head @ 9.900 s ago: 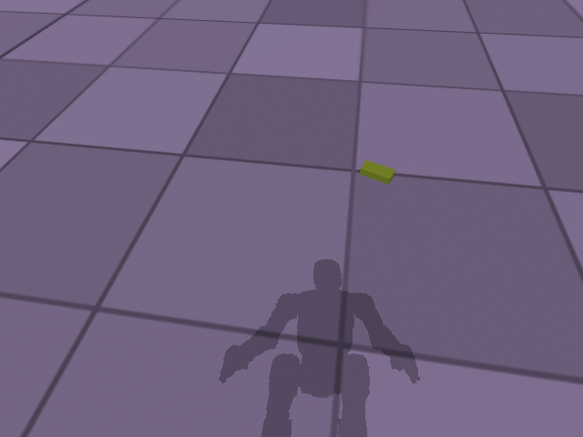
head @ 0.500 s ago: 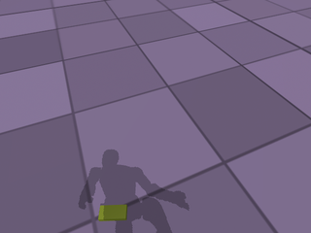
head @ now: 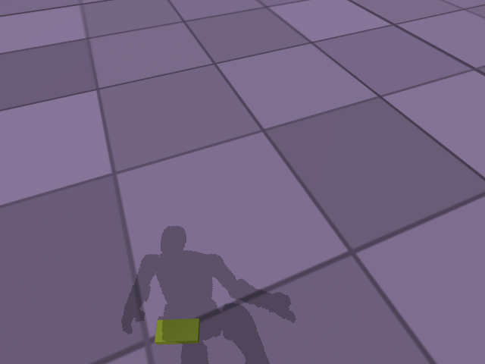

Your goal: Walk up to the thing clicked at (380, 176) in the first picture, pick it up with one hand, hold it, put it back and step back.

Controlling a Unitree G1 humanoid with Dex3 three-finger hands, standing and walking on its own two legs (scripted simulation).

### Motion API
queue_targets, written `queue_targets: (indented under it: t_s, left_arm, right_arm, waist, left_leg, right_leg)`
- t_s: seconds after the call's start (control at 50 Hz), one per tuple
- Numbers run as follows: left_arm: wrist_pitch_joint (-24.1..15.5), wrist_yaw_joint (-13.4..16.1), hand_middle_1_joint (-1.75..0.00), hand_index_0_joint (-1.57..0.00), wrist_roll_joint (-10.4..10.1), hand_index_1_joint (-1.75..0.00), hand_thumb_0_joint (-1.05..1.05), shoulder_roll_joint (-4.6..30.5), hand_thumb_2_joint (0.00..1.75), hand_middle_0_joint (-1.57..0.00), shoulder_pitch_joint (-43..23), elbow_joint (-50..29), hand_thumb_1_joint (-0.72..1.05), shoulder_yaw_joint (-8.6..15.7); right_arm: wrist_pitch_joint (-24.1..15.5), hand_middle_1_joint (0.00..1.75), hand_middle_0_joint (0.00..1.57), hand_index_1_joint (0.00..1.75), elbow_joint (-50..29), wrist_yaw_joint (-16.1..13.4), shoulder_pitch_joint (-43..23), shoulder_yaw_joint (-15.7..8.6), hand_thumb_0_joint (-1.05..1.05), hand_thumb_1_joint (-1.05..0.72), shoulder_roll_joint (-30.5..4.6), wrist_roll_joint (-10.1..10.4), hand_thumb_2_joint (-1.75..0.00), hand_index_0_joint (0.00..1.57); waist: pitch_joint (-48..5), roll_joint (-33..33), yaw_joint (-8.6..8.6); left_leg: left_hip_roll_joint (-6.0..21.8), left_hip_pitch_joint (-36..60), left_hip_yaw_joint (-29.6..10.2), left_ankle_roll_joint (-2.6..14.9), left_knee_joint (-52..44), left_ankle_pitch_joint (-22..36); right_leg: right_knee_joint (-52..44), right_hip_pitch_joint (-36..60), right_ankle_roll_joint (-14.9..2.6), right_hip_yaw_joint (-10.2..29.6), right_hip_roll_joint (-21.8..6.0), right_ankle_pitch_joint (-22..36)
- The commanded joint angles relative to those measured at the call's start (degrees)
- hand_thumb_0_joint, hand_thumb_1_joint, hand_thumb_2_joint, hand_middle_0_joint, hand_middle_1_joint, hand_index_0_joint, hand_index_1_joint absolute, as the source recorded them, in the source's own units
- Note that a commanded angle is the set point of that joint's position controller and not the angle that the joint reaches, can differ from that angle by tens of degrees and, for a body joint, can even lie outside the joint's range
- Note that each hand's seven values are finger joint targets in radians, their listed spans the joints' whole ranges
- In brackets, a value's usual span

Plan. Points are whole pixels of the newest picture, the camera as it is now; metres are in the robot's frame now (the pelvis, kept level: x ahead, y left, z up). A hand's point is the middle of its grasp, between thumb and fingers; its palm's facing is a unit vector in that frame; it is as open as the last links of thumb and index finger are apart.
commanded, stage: stand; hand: left
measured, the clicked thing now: (178, 331) +0.37 +0.28 -0.76
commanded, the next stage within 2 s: none
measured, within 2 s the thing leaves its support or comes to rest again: neither
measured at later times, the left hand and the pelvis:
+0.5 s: hand out of the picture +0.08 +0.26 -0.16, palm faces -0.02 -0.94 -0.33, open 7.4 cm; pelvis +0.00 +0.00 +0.00, yaw +0 degrees
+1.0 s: hand out of the picture +0.05 +0.26 -0.16, palm faces -0.02 -0.94 -0.33, open 7.4 cm; pelvis +0.00 +0.01 +0.00, yaw +1 degrees
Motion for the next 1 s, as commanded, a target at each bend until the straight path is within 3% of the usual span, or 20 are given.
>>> queue_targets:
  t_s: [0.0, 0.12, 0.3, 0.44, 0.52, 0.62, 0.68, 0.76, 0.84, 0.98]
  left_arm:
    - [-1.12, 1.05, -0.3, -0.2, 0.0, -0.3, 0.0, 11.59, 0.9, -0.2, -1.89, -3.44, 0.9, 2.32]
    - [-0.98, 1.25, -0.3, -0.2, 0.02, -0.3, 0.0, 12.09, 0.9, -0.2, -2.44, -3.75, 0.9, 2.53]
    - [-0.81, 1.29, -0.3, -0.2, 0.21, -0.3, 0.0, 11.88, 0.9, -0.2, -2.07, -3.9, 0.9, 2.53]
    - [-0.69, 1.19, -0.3, -0.2, 0.27, -0.3, 0.0, 11.96, 0.9, -0.2, -2.77, -4.18, 0.9, 2.52]
    - [-0.75, 1.12, -0.3, -0.2, 0.23, -0.3, 0.0, 12.04, 0.9, -0.2, -2.19, -4.35, 0.9, 2.54]
    - [-0.57, 1.08, -0.3, -0.2, 0.34, -0.3, 0.0, 11.72, 0.9, -0.2, -1.69, -4.25, 0.9, 2.39]
    - [-0.77, 1.17, -0.3, -0.2, 0.39, -0.3, 0.0, 11.84, 0.9, -0.2, -1.72, -4.54, 0.9, 2.34]
    - [-0.69, 1.22, -0.3, -0.2, 0.26, -0.3, 0.0, 11.87, 0.9, -0.2, -1.16, -4.24, 0.9, 2.3]
    - [-0.56, 1.13, -0.3, -0.2, 0.34, -0.3, 0.0, 12.07, 0.9, -0.2, -1.44, -4.37, 0.9, 2.24]
    - [-0.57, 1.19, -0.3, -0.2, 0.32, -0.3, 0.0, 12.1, 0.9, -0.2, -0.44, -4.65, 0.9, 2.26]
  right_arm:
    - [-1.21, 0.3, 0.2, 0.3, -3.54, -1.07, -3.16, -2.12, 0.0, -0.9, -12.74, 0.27, -0.9, 0.2]
    - [-1.15, 0.3, 0.2, 0.3, -3.55, -1.3, -3.01, -2.03, 0.0, -0.9, -12.41, 0.21, -0.9, 0.2]
    - [-1.06, 0.3, 0.2, 0.3, -3.77, -1.34, -3.44, -2.07, 0.0, -0.9, -12.36, 0.34, -0.9, 0.2]
    - [-0.77, 0.3, 0.2, 0.3, -3.56, -1.17, -3.14, -2.15, 0.0, -0.9, -12.39, 0.33, -0.9, 0.2]
    - [-0.99, 0.3, 0.2, 0.3, -3.6, -1.18, -3.01, -2.09, 0.0, -0.9, -12.45, 0.31, -0.9, 0.2]
    - [-0.97, 0.3, 0.2, 0.3, -3.54, -1.2, -3.09, -2.21, 0.0, -0.9, -12.75, 0.26, -0.9, 0.2]
    - [-0.95, 0.3, 0.2, 0.3, -3.47, -1.17, -2.81, -2.17, 0.0, -0.9, -12.68, 0.32, -0.9, 0.2]
    - [-0.87, 0.3, 0.2, 0.3, -3.24, -1.2, -1.99, -2.16, 0.0, -0.9, -12.75, 0.4, -0.9, 0.2]
    - [-0.57, 0.3, 0.2, 0.3, -3.07, -1.12, -1.7, -2.27, 0.0, -0.9, -12.74, 0.31, -0.9, 0.2]
    - [-0.93, 0.3, 0.2, 0.3, -3.24, -1.19, -1.82, -2.18, 0.0, -0.9, -12.72, 0.34, -0.9, 0.2]
  waist:
    - [-5.58, 0.99, -0.23]
    - [-6.3, 0.3, -0.36]
    - [-5.24, 0.3, -0.09]
    - [-3.56, 0.27, -0.47]
    - [-4.03, 0.69, -0.23]
    - [-3.7, 1.04, -0.17]
    - [-4.73, 0.17, -0.22]
    - [-3.69, 0.45, -0.43]
    - [-1.76, 0.24, -0.83]
    - [-3.88, 0.69, -0.21]
  left_leg:
    - [7.28, 7.53, -6.47, 1.75, -1.36, 10.7]
    - [7.25, 7.81, -5.82, 1.71, -0.67, 14.33]
    - [7.25, 7.72, -6.14, 1.67, -1.55, 12.64]
    - [6.7, 6.17, -6.45, 1.59, -3.03, 4.69]
    - [6.97, 6.81, -6.55, 1.69, -2.9, 7.14]
    - [6.82, 6.23, -6.99, 1.67, -3.51, 4.81]
    - [6.91, 7.43, -6.59, 1.84, -2.24, 8.45]
    - [6.84, 6.62, -6.93, 1.83, -2.83, 6.69]
    - [6.44, 4.81, -7.12, 1.75, -3.96, 0.31]
    - [6.73, 6.46, -7.17, 1.81, -2.98, 7.32]
  right_leg:
    - [-3.03, -4.09, -1.97, 3.55, -6.38, 9.93]
    - [-2.93, -2.71, -1.85, 3.21, -6.65, 12.88]
    - [-3.69, -2.58, -1.84, 2.86, -6.57, 11.03]
    - [-4.74, -4.21, -2.14, 3.11, -6.42, 5.46]
    - [-4.32, -3.72, -2.24, 3.12, -6.51, 6.58]
    - [-4.46, -4.14, -2.27, 2.95, -6.38, 4.93]
    - [-4.17, -3.89, -2.13, 2.98, -6.64, 7.03]
    - [-4.29, -3.82, -2.13, 2.85, -6.51, 6.11]
    - [-4.97, -5.3, -2.46, 3.05, -6.41, 2.04]
    - [-4.02, -3.86, -2.3, 2.77, -6.47, 5.59]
